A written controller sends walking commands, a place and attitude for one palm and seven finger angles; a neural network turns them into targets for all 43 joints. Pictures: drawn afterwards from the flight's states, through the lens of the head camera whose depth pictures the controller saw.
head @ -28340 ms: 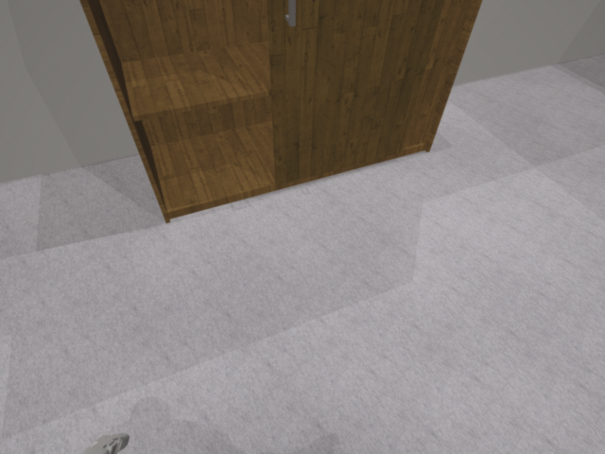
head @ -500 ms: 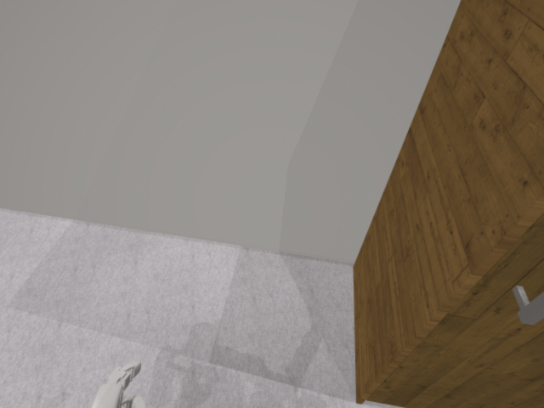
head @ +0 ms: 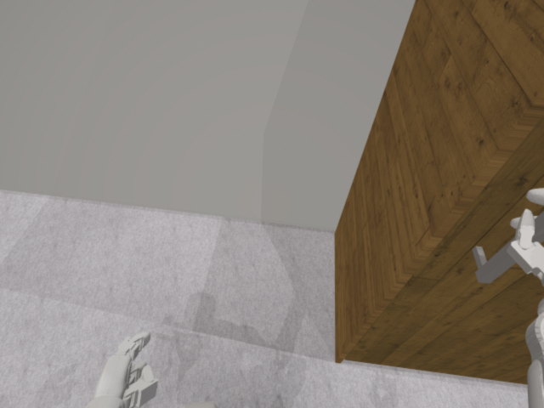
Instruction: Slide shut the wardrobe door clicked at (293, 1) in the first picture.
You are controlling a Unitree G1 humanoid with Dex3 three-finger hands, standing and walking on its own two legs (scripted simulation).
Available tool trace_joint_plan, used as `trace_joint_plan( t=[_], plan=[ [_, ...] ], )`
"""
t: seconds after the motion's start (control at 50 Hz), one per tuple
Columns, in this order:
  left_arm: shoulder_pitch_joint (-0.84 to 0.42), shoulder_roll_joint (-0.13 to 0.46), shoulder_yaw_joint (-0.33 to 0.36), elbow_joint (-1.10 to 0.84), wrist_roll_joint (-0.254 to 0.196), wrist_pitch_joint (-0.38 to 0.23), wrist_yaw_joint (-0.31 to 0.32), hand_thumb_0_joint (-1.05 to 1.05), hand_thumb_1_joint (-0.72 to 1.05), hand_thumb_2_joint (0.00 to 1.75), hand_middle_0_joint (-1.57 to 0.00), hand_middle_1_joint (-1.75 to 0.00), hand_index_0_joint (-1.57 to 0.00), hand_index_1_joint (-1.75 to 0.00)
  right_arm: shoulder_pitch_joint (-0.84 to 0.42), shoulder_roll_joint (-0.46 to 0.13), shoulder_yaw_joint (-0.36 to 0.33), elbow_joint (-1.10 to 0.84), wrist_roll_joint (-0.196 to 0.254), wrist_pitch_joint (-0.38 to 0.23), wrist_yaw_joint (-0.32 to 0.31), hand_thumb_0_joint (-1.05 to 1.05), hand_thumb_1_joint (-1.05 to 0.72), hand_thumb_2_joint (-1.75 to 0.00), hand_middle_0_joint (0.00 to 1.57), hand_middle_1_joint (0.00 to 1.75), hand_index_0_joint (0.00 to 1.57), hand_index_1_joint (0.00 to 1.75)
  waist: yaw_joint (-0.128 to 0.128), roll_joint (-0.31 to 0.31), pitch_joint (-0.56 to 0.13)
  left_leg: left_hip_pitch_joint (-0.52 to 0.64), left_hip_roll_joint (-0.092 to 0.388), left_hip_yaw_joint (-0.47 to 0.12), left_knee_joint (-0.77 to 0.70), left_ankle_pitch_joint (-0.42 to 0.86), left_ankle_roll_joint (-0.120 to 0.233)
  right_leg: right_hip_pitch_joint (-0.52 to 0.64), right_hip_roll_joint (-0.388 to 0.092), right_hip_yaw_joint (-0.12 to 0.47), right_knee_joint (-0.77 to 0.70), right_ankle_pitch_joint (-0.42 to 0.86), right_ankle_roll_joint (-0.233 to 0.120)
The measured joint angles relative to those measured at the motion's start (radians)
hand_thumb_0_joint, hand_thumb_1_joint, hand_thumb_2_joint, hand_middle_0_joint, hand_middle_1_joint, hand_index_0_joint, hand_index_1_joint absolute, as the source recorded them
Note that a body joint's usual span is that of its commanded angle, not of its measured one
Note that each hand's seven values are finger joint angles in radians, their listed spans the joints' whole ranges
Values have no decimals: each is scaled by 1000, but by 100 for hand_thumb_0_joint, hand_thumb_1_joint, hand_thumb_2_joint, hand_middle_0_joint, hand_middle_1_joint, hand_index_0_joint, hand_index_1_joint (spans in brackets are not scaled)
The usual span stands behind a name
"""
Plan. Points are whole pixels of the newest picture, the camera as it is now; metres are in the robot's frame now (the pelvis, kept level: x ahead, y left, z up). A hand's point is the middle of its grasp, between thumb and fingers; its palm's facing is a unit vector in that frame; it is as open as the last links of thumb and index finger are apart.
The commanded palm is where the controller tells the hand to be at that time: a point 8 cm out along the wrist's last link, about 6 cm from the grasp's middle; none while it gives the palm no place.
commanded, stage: stop walking and hold the door there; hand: right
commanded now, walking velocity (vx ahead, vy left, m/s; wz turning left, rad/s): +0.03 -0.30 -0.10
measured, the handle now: out of the picture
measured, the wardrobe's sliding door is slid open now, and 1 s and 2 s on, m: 0.00 0.00 0.00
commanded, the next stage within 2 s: loosen the grip on the handle in 1.08 s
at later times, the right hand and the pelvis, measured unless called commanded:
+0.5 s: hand (523, 246) +0.30 -0.29 +0.14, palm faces +0.23 +0.96 -0.12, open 5.4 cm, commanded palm +0.27 -0.33 +0.13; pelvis -0.04 -0.11 -0.02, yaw -3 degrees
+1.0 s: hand (526, 247) +0.30 -0.29 +0.14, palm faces +0.18 +0.98 -0.11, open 5.4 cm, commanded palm +0.27 -0.33 +0.13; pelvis -0.03 -0.13 +0.00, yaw -2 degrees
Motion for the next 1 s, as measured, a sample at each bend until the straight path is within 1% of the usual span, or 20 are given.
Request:
trace_joint_plan(
  t=[0.06, 0.1, 0.14, 0.18, 0.22, 0.24, 0.3, 0.36, 0.38, 0.4, 0.42, 0.46, 0.5, 0.54, 0.58, 0.64, 0.74, 0.8, 0.86, 1.0],
  plan=[
    [9, -20, -23, 11, 7, -10, -15, 1, 91, 90, -21, -30, -20, -30, -9, 3, 11, -3, 8, 19, 3, -15, -71, -79, 46, 140, 32, 138, -5, -4, 0, 67, -3, 37, -120, 47, 0, -7, 11, -9, -2, 6, -6],
    [10, -26, -37, 12, 13, -7, -22, 1, 90, 90, -21, -30, -20, -30, -20, -7, 15, -2, 8, 26, 9, -15, -72, -79, 46, 140, 32, 138, -6, 2, -4, 128, 5, 48, -254, 141, 18, -37, 27, -18, 34, -6, -8],
    [-11, -13, -39, 26, 14, 4, -28, 1, 90, 90, -21, -30, -20, -30, -37, 3, 19, 12, 6, 8, 16, -16, -72, -78, 46, 140, 32, 138, -1, -27, 11, 121, 1, 55, -253, 159, 12, -104, 23, 22, 183, -101, 52],
    [-22, -6, -30, 40, 14, 11, -31, 1, 90, 90, -21, -30, -20, -30, -56, 16, 33, 16, 5, -4, 24, -15, -72, -79, 46, 140, 33, 138, -3, -19, 26, 113, 22, 46, -242, 152, -7, -182, 24, 70, 411, -168, 101],
    [-28, 1, -27, 52, 18, 20, -27, 1, 90, 90, -21, -30, -20, -30, -69, 31, 45, 12, -1, -18, 32, -15, -72, -79, 46, 140, 33, 139, 4, 7, 35, 115, 56, 37, -243, 153, -28, -225, -6, 93, 552, -174, 126],
    [-31, 5, -25, 56, 20, 26, -22, 1, 90, 90, -21, -30, -20, -30, -73, 37, 51, 9, -6, -27, 37, -15, -71, -80, 46, 140, 34, 139, 11, 23, 38, 116, 76, 33, -243, 155, -39, -226, -31, 97, 560, -171, 131],
    [-34, 18, -10, 54, 27, 34, -6, 1, 90, 90, -21, -30, -20, -30, -77, 57, 81, -22, -13, -38, 50, -15, -70, -81, 46, 140, 36, 139, 27, 66, 43, 111, 141, 17, -234, 156, -72, -163, -104, 83, 396, -162, 130],
    [-37, 46, 14, 32, 27, 35, 9, 1, 91, 90, -21, -30, -20, -30, -81, 95, 130, -95, -16, -29, 50, -14, -69, -82, 46, 140, 38, 139, 35, 75, 42, 74, 190, -6, -180, 138, -96, -53, -144, 48, 143, -75, 130],
    [-36, 58, 25, 15, 24, 32, 15, 1, 91, 90, -21, -30, -20, -30, -86, 111, 149, -125, -13, -22, 48, -13, -69, -83, 46, 140, 38, 140, 38, 55, 39, 47, 188, -11, -136, 117, -80, -33, -160, 52, 93, -44, 151],
    [-47, 45, 38, 12, 20, 28, 21, 1, 91, 90, -20, -30, -20, -30, -100, 114, 166, -146, -10, -17, 45, -13, -70, -83, 46, 140, 37, 140, 37, 64, 55, 20, 182, -43, -75, 63, -61, -47, -153, 45, 123, -52, 181],
    [-55, 23, 43, 11, 15, 26, 25, 1, 91, 90, -20, -30, -20, -30, -114, 117, 180, -158, -9, -14, 42, -13, -70, -83, 46, 140, 37, 140, 31, 74, 71, 1, 154, -70, -18, 6, -43, -56, -148, 40, 154, -69, 191],
    [-57, -25, 33, 12, 13, 18, 19, 1, 91, 90, -20, -30, -19, -30, -130, 133, 204, -171, -12, -7, 37, -12, -72, -84, 46, 140, 36, 140, 25, 77, 87, -1, 76, -67, 13, -32, -18, -60, -149, 45, 172, -84, 186],
    [-48, -65, 6, 10, 13, 13, 3, 1, 91, 90, -20, -30, -19, -30, -142, 145, 228, -178, -16, 9, 32, -11, -73, -83, 46, 140, 35, 140, 18, 75, 95, 42, 3, -45, -87, 51, 4, -56, -149, 52, 171, -83, 177],
    [-46, -80, -19, 16, 16, 13, -11, 1, 91, 90, -20, -30, -19, -30, -150, 175, 251, -167, -22, 19, 27, -10, -73, -82, 46, 140, 35, 139, 20, 36, 106, 84, -25, -45, -148, 146, 6, -48, -158, 75, 179, -86, 173],
    [-45, -98, -39, 29, 16, 21, -18, 1, 91, 90, -20, -30, -19, -30, -145, 191, 274, -157, -17, 26, 28, -9, -74, -82, 46, 140, 35, 139, 12, 18, 90, 97, -26, -48, -178, 140, -15, -43, -160, 70, 167, -85, 166],
    [-47, -122, -63, 40, 20, 34, -18, 1, 91, 90, -21, -30, -20, -30, -137, 197, 303, -146, -13, 33, 34, -8, -75, -81, 46, 140, 35, 140, 5, 28, 59, 99, -14, -61, -206, 142, -33, -37, -148, 54, 138, -73, 155],
    [-48, -137, -73, 17, 25, 41, -18, 1, 90, 90, -21, -30, -20, -30, -150, 180, 334, -121, -12, 37, 39, -8, -74, -81, 45, 140, 36, 140, -10, 30, 37, 101, -25, -64, -234, 155, -3, -38, -149, 47, 113, -58, 146],
    [-59, -122, -72, 10, 24, 39, -19, 1, 90, 90, -21, -30, -20, -30, -163, 186, 335, -107, -13, 36, 36, -8, -75, -80, 45, 140, 36, 140, -18, 15, 40, 113, -38, -57, -273, 181, -31, -43, -162, 56, 107, -51, 152],
    [-67, -99, -63, 9, 22, 41, -14, 1, 90, 90, -21, -30, -20, -30, -165, 190, 326, -92, -12, 32, 34, -7, -75, -81, 45, 140, 35, 140, -18, 12, 30, 108, -43, -56, -287, 193, -26, -46, -166, 57, 91, -39, 157],
    [-57, -31, -26, 8, 17, 51, 13, 1, 90, 90, -21, -30, -20, -30, -135, 187, 304, -68, -4, 26, 31, -7, -75, -80, 45, 140, 35, 140, 2, 7, 2, 120, -39, -63, -318, 207, -24, -23, -162, 45, 43, -16, 157]
  ],
)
